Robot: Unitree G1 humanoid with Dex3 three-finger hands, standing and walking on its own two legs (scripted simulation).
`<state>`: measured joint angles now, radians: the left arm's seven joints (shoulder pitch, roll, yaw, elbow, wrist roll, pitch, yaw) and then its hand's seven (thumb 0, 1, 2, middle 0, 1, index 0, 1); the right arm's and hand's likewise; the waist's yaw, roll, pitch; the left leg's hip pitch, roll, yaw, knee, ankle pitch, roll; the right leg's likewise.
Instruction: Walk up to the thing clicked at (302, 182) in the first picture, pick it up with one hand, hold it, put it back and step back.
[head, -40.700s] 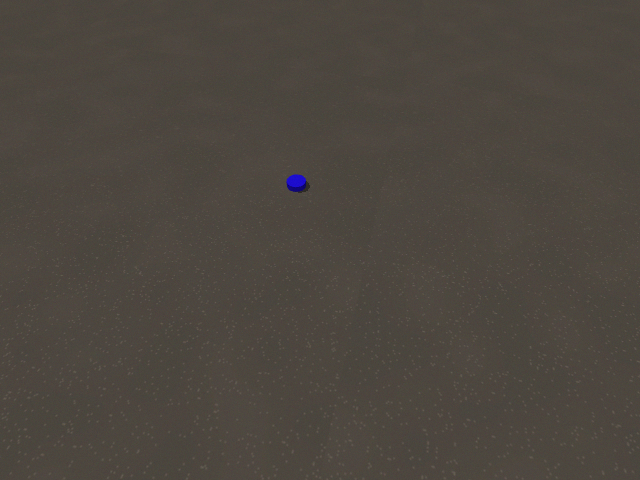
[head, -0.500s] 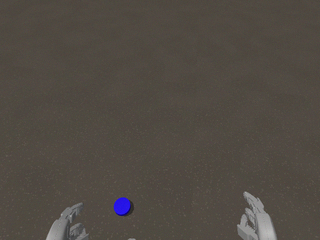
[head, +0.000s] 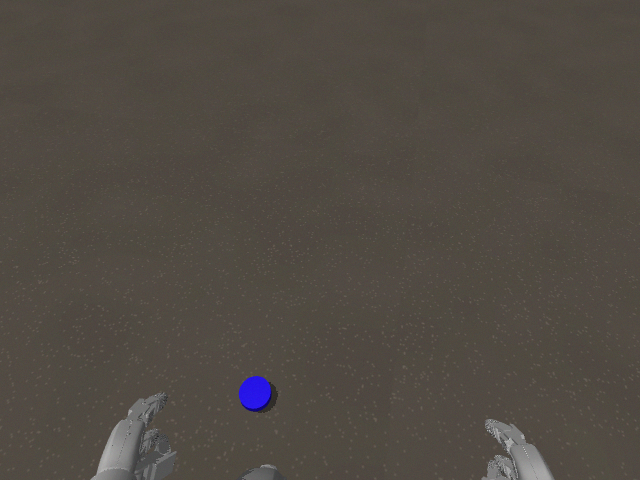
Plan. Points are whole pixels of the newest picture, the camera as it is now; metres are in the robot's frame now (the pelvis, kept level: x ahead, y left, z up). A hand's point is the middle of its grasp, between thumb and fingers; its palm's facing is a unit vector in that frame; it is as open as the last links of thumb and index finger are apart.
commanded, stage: stand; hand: left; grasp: from above
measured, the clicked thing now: (255, 393) +0.44 +0.19 -0.72
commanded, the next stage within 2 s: none
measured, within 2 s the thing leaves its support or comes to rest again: neither
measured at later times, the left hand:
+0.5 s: hand out of the picture +0.03 +0.25 -0.12, palm faces +0.05 -0.95 -0.31, open 7.4 cm
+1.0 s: hand out of the picture +0.03 +0.24 -0.12, palm faces +0.03 -0.95 -0.33, open 7.4 cm
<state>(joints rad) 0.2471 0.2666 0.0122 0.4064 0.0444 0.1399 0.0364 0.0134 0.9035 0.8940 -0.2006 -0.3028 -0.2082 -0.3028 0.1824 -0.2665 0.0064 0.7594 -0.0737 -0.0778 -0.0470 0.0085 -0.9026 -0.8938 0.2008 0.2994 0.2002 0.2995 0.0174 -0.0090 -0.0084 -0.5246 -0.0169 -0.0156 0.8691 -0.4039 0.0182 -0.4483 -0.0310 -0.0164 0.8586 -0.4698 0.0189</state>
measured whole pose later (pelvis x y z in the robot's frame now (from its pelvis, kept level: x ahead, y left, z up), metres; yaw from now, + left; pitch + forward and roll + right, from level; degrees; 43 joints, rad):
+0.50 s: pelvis +0.00 +0.02 +0.04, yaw +0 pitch -4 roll +0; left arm 0.22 0.27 0.04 1.06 0.03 0.02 0.04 0.01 0.91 0.89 -0.20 -0.30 -0.21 -0.30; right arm 0.16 -0.26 -0.04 1.07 -0.03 0.00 -0.02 0.00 -0.90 -0.89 0.20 0.30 0.20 0.30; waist 0.02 0.00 0.07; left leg -0.17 -0.04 -0.01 0.44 -0.20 0.04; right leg -0.09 -0.06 -0.02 0.41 -0.25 0.05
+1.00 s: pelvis -0.01 +0.01 +0.05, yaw +1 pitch -4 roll +0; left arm 0.17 0.29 0.03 1.14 0.02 0.00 0.03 0.01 0.91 0.89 -0.20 -0.30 -0.21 -0.30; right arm 0.14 -0.30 -0.03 1.14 -0.02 0.00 -0.02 0.00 -0.91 -0.89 0.20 0.30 0.20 0.30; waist 0.00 0.01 0.07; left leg -0.14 -0.03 -0.02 0.36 -0.15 0.02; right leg -0.06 -0.04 -0.03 0.34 -0.21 0.04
